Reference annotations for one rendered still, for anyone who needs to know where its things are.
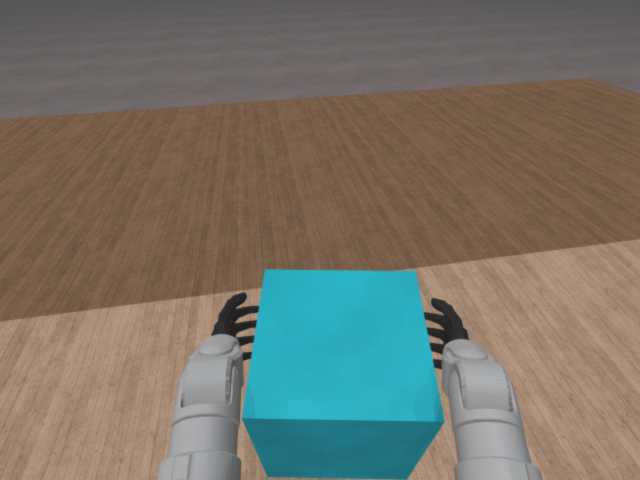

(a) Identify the carton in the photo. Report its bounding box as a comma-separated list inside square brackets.
[242, 269, 445, 480]

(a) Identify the right robot forearm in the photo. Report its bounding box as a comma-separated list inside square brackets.
[442, 339, 543, 480]

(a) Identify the left robot hand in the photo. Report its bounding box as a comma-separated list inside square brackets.
[211, 292, 259, 361]

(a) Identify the left robot forearm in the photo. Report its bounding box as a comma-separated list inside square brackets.
[156, 334, 244, 480]

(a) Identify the right robot hand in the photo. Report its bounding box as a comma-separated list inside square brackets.
[424, 298, 469, 370]

